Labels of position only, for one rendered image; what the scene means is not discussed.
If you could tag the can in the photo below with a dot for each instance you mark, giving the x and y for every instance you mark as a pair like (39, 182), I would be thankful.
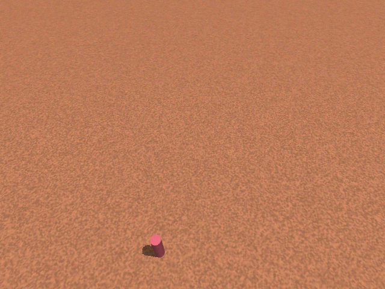
(157, 245)

